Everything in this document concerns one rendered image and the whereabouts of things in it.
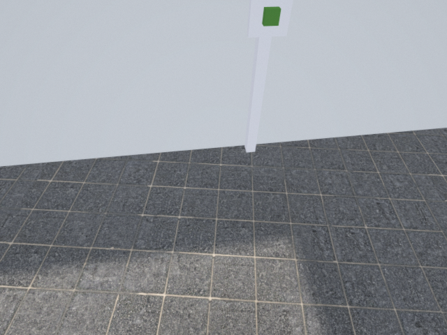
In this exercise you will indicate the button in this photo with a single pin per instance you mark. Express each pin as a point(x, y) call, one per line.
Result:
point(271, 16)

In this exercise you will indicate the panel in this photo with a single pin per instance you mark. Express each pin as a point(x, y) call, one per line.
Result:
point(263, 35)

